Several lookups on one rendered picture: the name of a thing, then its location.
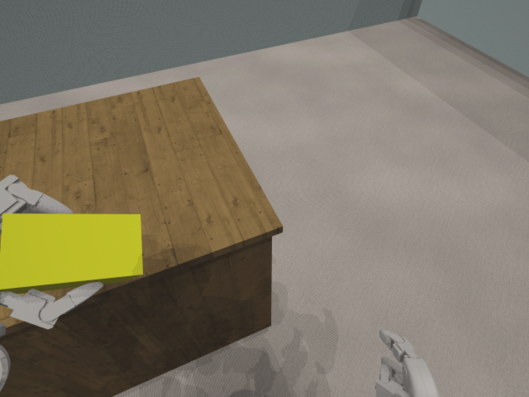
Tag right robot hand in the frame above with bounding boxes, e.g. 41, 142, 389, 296
375, 328, 440, 397

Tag sponge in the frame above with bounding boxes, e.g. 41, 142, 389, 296
0, 213, 143, 294

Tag left robot hand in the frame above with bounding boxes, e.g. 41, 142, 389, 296
0, 175, 103, 329

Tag table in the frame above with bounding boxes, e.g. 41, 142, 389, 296
0, 77, 283, 397

